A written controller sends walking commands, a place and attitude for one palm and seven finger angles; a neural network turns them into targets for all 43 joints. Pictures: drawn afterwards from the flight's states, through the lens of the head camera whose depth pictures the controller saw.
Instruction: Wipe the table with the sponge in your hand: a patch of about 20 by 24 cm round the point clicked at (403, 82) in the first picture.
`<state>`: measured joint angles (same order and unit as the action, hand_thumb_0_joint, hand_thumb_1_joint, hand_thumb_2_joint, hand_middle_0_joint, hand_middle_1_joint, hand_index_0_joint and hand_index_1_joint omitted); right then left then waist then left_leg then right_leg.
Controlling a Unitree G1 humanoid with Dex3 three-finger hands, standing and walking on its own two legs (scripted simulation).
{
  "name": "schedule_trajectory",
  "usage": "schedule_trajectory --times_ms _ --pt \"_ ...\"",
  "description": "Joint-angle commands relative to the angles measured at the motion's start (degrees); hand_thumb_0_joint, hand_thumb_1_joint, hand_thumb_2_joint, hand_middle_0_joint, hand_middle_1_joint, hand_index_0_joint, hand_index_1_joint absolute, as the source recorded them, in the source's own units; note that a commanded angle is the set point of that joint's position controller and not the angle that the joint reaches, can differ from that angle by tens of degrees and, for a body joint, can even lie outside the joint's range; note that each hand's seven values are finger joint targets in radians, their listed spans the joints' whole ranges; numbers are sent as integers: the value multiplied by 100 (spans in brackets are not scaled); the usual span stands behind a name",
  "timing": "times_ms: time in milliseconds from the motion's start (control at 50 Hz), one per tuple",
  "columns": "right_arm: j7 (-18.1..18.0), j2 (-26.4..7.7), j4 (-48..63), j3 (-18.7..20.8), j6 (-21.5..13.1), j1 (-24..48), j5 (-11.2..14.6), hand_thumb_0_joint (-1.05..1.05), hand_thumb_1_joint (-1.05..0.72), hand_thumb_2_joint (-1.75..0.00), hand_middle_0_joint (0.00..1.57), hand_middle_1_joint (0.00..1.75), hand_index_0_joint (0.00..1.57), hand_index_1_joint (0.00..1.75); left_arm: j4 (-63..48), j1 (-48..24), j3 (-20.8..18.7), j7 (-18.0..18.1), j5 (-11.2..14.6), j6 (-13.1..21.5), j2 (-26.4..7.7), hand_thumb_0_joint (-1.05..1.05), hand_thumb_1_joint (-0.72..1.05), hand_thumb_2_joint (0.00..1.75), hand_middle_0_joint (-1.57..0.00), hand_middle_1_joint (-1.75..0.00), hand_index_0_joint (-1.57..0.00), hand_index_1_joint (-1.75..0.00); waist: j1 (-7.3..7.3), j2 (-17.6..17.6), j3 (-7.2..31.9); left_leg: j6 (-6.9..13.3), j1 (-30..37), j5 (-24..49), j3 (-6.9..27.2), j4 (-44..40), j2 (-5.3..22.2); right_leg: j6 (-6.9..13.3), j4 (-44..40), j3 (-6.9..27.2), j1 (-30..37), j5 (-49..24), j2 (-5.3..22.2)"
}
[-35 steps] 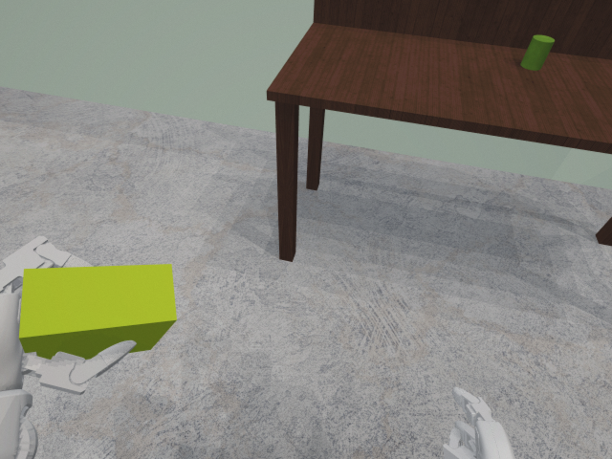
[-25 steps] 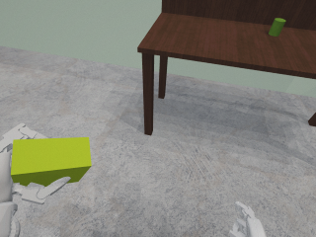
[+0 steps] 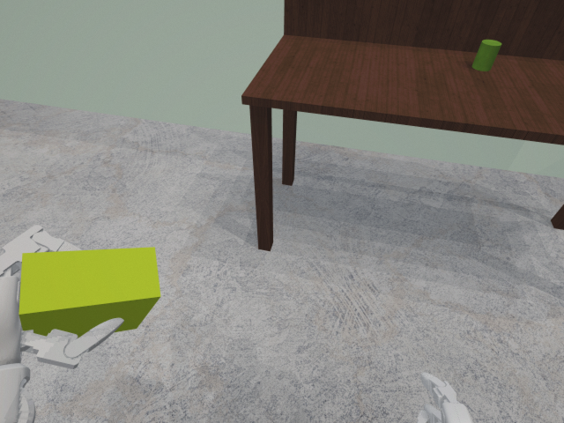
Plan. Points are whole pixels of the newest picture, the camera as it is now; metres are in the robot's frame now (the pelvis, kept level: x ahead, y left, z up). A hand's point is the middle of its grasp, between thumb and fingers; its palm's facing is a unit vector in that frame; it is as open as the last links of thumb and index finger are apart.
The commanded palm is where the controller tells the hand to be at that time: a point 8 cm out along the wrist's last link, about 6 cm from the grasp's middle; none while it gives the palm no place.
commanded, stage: walk to a spot facing it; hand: left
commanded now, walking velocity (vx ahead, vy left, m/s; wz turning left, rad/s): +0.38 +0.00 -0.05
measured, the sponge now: (108, 295) +0.22 +0.21 +0.14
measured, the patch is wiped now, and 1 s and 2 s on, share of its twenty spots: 0.00 0.00 0.00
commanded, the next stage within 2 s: turn to face it in 1.02 s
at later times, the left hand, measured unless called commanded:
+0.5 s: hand (117, 211) +0.33 +0.24 +0.17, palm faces +0.40 -0.82 -0.41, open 9.7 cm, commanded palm +0.27 +0.27 +0.18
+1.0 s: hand (207, 146) +0.47 +0.15 +0.17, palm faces +0.35 -0.76 -0.55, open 9.7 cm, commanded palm +0.41 +0.20 +0.18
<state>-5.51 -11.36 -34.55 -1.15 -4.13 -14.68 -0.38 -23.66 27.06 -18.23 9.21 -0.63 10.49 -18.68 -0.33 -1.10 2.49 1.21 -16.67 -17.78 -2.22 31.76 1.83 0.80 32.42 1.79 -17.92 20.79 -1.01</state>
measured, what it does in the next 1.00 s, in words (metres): walks ahead: left foot, then right foot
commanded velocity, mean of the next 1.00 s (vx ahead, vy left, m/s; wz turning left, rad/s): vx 0.28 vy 0.00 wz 0.20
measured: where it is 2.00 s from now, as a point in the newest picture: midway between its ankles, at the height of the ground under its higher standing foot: outside the picture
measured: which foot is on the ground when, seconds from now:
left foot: down 0.00-0.12, up 0.14-0.36, down 0.38-0.76, up 0.78-1.00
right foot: down 0.00-0.38, up 0.40-0.72, down 0.74-1.00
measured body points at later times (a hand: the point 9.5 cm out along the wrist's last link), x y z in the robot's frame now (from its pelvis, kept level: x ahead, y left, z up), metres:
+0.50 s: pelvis +0.11 -0.01 +0.00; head +0.12 +0.01 +0.45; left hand +0.30 +0.28 +0.19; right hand +0.26 -0.24 -0.08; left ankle +0.10 +0.11 -0.74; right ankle +0.06 -0.11 -0.66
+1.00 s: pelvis +0.26 -0.09 +0.00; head +0.31 -0.10 +0.45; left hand +0.45 +0.19 +0.20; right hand +0.42 -0.34 -0.10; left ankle +0.28 +0.06 -0.64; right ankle +0.28 -0.15 -0.74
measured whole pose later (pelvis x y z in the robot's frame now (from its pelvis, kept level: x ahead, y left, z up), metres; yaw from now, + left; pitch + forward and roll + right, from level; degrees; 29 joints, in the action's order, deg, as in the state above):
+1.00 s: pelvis +0.26 -0.09 +0.00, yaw +3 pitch +0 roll +2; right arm -3.5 -14.6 -35.2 3.1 -1.0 -9.6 -0.5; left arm -31.2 30.7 -22.4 7.8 -0.2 13.5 -22.8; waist -2.4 -0.4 -6.2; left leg -2.4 -35.1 -18.2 -4.3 69.4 5.2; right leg 4.2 31.2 -14.9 -14.8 16.5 4.5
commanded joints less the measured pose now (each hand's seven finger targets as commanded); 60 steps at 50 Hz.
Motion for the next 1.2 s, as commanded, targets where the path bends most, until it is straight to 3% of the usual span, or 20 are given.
schedule_trajectory --times_ms 0,60,100,140,220,320,360,380,400,520,680,700,740,760,800,840,920,1100,1160,1180 --pt "-89 -707 773 275 -325 643 -50 0 -90 -90 20 30 20 30 -1365 -845 -578 145 34 377 -950 0 10 130 -120 -160 -120 -160 -40 -834 9 626 -71 -1752 1446 -1345 1246 -16 262 -504 -75 221 -8" --pt "-24 -712 812 306 -279 645 -9 0 -90 -90 20 30 20 30 -1100 -637 -484 93 48 328 -851 0 10 130 -120 -160 -120 -160 8 -352 22 308 -748 -1850 425 -453 638 223 -610 102 514 751 318" --pt "23 -606 811 292 -253 779 -13 0 -90 -90 20 30 20 30 -1048 -769 -455 71 37 274 -943 0 10 130 -120 -160 -120 -160 67 1332 -463 -4 -1770 -1441 -305 1458 -82 896 -1780 2453 441 2215 1518" --pt "65 -664 758 290 -279 841 -3 0 -90 -90 20 30 20 30 -1146 -1185 -489 118 16 391 -1134 0 10 130 -120 -160 -120 -160 59 1166 -525 -100 -2255 -1151 114 2789 113 1398 -2258 3252 756 1840 2240" --pt "84 -533 677 192 -167 801 -52 0 -90 -90 20 30 20 30 -1333 -900 -790 118 18 538 -1330 0 10 130 -120 -160 -120 -160 58 888 -90 -82 -1158 -641 -116 1432 325 1102 -1611 1333 623 -266 1685" --pt "5 -565 870 297 -233 627 -34 0 -90 -90 20 30 20 30 -1839 -572 -803 184 156 568 -1165 0 10 130 -120 -160 -120 -160 -25 165 527 -22 971 485 -652 -750 30 496 -172 317 553 -968 894" --pt "17 -765 905 397 -218 573 3 0 -90 -90 20 30 20 30 -2140 -379 -756 217 203 639 -1035 0 10 130 -120 -160 -120 -160 -101 -1888 764 836 2688 993 1949 -1198 1890 -91 2204 -574 -1557 702 119" --pt "68 -675 961 368 -268 588 51 0 -90 -90 20 30 20 30 -2023 -348 -605 216 165 647 -981 0 10 130 -120 -160 -120 -160 -103 -1695 551 1264 2740 1376 2854 -1447 2441 -75 3212 -374 -2195 1347 92" --pt "80 -616 768 323 -298 607 -18 0 -90 -90 20 30 20 30 -1746 -376 -847 192 117 603 -1259 0 10 130 -120 -160 -120 -160 -142 -1236 317 1367 2229 946 2890 -1616 2568 -77 3682 -87 -2368 1074 397" --pt "144 -642 663 376 -398 513 48 0 -90 -90 20 30 20 30 -1893 -303 -591 76 101 430 -946 0 10 130 -120 -160 -120 -160 -6 -1079 -125 832 1362 1265 511 -1567 1665 -244 2538 -728 -1988 -15 674" --pt "89 -571 709 353 -381 660 32 0 -90 -90 20 30 20 30 -1385 -385 -945 12 173 373 -1181 0 10 130 -120 -160 -120 -160 88 -826 268 496 657 1922 -554 -15 1259 -186 -172 -1665 779 -950 78" --pt "97 -530 677 356 -353 656 47 0 -90 -90 20 30 20 30 -1400 -390 -943 9 153 336 -1232 0 10 130 -120 -160 -120 -160 144 -309 501 393 206 1598 -565 995 1030 -93 -402 -1302 1552 -960 286" --pt "139 -377 829 334 -295 795 63 0 -90 -90 20 30 20 30 -1436 -418 -1350 67 122 298 -1704 0 10 130 -120 -160 -120 -160 179 2073 993 46 -2000 -1476 -357 4101 -166 880 -1270 2481 2665 -1704 2569" --pt "152 -460 782 336 -279 852 13 0 -90 -90 20 30 20 30 -1542 -660 -1400 77 143 383 -1678 0 10 130 -120 -160 -120 -160 140 1431 870 19 -1993 -1255 351 4610 62 848 -1537 2440 2216 -1262 2783" --pt "247 -498 646 363 -209 848 31 0 -90 -90 20 30 20 30 -1500 -185 -1390 7 164 498 -1643 0 10 130 -120 -160 -120 -160 79 869 500 -104 -2161 -619 485 5005 354 839 -1565 1859 1703 -547 2711" --pt "267 -449 587 331 -21 933 11 0 -90 -90 20 30 20 30 -1599 226 -1359 -1 125 589 -1472 0 10 130 -120 -160 -120 -160 45 538 340 -274 -2240 -244 374 5001 436 676 -1330 522 1413 -1788 2338" --pt "217 -514 724 426 74 899 -26 0 -90 -90 20 30 20 30 -1886 186 -1368 62 150 649 -1464 0 10 130 -120 -160 -120 -160 -39 603 284 -425 -2034 31 46 3921 543 554 -1150 -603 1157 -3505 2167" --pt "105 -443 1149 460 15 601 -34 0 -90 -90 20 30 20 30 -2106 266 -1216 265 232 467 -1301 0 10 130 -120 -160 -120 -160 183 1037 412 -279 -1115 11 -829 949 290 531 -468 -1017 1650 -4604 2278" --pt "41 -488 1111 449 45 374 -20 0 -90 -90 20 30 20 30 -2281 -69 -1058 336 253 476 -1250 0 10 130 -120 -160 -120 -160 -119 509 835 -195 499 1227 -989 -429 -103 207 550 -1092 1219 -4365 1742" --pt "2 -560 1150 484 32 448 -10 0 -90 -90 20 30 20 30 -2358 -159 -966 336 262 513 -1232 0 10 130 -120 -160 -120 -160 -122 -178 1007 -58 1382 2078 -531 -682 332 0 1287 -1092 694 -3321 1391"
